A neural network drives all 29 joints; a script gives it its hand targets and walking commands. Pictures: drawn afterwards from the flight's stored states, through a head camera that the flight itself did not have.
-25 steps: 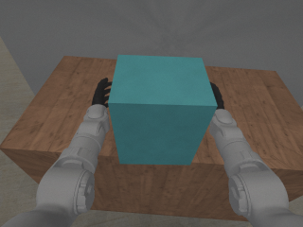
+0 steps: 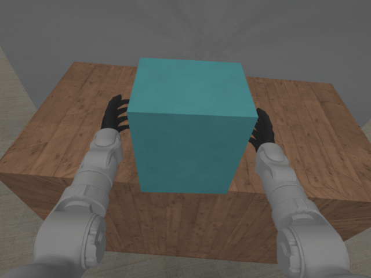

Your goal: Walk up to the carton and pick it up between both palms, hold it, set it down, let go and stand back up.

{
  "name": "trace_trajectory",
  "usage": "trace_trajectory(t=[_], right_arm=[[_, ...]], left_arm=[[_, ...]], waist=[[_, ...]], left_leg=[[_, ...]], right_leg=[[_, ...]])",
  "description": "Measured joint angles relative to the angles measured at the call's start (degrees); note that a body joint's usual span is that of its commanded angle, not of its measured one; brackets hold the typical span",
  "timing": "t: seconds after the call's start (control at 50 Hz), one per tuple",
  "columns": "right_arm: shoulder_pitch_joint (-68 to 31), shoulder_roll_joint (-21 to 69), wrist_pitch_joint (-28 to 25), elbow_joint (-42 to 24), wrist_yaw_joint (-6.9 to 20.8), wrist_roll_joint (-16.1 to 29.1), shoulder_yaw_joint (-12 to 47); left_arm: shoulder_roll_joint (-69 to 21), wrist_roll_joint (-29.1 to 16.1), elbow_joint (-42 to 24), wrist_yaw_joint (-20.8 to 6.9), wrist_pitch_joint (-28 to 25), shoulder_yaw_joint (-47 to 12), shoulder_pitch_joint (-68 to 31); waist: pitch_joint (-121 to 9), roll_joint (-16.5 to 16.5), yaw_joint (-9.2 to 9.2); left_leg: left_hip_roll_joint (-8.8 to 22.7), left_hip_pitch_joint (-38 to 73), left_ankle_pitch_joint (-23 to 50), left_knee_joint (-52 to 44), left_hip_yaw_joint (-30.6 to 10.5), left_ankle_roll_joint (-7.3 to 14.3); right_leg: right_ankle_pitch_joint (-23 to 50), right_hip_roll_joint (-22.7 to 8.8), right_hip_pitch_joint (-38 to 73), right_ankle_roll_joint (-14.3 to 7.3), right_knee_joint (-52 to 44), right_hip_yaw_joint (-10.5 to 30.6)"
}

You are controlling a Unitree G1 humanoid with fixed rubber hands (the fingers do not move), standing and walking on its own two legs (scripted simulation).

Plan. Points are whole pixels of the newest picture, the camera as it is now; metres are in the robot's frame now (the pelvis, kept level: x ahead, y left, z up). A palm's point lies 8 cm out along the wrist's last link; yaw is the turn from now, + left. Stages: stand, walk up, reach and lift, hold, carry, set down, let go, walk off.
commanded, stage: set down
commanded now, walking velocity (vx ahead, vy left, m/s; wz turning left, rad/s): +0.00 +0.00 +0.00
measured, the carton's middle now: (187, 132) +0.45 +0.00 +0.08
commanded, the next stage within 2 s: none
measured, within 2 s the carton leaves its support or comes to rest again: neither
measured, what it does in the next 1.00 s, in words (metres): stands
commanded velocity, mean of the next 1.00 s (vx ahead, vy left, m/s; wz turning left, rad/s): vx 0.00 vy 0.00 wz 0.00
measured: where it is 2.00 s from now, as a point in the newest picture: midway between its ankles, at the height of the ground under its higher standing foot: outside the picture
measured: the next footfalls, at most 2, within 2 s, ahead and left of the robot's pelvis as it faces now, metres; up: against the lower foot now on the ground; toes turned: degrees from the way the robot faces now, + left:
none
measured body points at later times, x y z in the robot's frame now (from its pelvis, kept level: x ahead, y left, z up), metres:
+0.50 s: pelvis -0.02 -0.01 +0.01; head +0.01 +0.01 +0.45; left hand +0.42 +0.19 +0.14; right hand +0.41 -0.20 +0.14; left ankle +0.02 +0.13 -0.73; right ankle +0.04 -0.12 -0.73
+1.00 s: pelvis +0.01 +0.00 +0.01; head +0.03 +0.01 +0.46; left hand +0.40 +0.18 +0.13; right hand +0.38 -0.23 +0.12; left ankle +0.02 +0.13 -0.73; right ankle +0.04 -0.12 -0.73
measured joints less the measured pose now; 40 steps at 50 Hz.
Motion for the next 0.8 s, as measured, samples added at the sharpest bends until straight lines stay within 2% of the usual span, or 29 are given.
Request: trace_trajectory(t=[0.16,0.38,0.6,0.8], right_arm=[[-0.7,-3.7,4.7,-7.1,0.9,2.6,1.3],[-0.7,-6.6,10.2,-12.8,0.1,7.8,5.3],[3.1,-5.6,12.0,-18.0,0.5,7.0,3.6],[8.1,-6.2,12.3,-25.7,0.4,6.9,4.3]], left_arm=[[1.9,-3.8,-5.4,-0.1,5.9,-2.0,-0.6],[4.0,-4.7,-14.8,-2.2,14.6,0.0,1.2],[6.8,-7.9,-19.1,-2.1,17.9,-3.3,2.2],[3.6,-5.4,-30.7,-3.6,24.0,-1.5,8.6]], waist=[[1.3,0.3,-0.06],[4.9,-0.4,-0.46],[6.5,-0.8,-1.14],[8.5,-0.1,-1.94]], left_leg=[[-0.4,0.3,1.2,-0.8,0.0,0.1],[-0.6,5.8,3.1,-4.5,0.0,-0.1],[-1.3,6.5,3.3,-4.6,-0.9,0.1],[-1.3,10.1,2.9,-6.3,-0.2,0.3]], right_leg=[[0.6,-0.3,-0.2,-0.1,0.2,0.0],[1.7,-0.6,4.7,-0.2,-2.0,0.0],[1.3,-1.3,5.6,-0.2,-1.7,-0.9],[1.5,-1.3,9.4,0.2,-4.1,-0.2]])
